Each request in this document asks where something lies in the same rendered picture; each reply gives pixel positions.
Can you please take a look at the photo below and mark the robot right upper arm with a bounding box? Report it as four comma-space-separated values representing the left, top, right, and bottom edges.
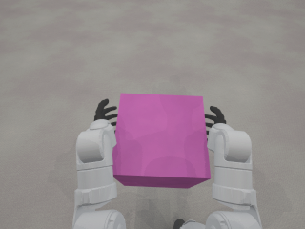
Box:
205, 211, 261, 229

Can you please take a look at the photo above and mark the robot left upper arm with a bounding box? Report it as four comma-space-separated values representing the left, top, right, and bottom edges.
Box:
73, 209, 126, 229

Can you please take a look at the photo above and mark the right robot foot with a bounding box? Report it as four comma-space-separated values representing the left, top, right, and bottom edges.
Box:
173, 219, 185, 229

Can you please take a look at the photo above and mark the robot left hand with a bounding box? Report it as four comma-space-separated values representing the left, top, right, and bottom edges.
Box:
94, 98, 118, 133

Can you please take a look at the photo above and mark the robot right forearm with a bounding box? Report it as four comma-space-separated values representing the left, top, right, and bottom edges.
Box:
207, 123, 263, 229

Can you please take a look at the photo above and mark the robot right hand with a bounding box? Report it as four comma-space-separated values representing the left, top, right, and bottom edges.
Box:
204, 106, 227, 141

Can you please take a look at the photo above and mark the carton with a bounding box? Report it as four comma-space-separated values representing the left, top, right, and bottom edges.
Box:
112, 93, 211, 189

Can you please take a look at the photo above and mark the robot left forearm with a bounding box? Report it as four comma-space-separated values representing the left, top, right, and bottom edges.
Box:
72, 119, 117, 229

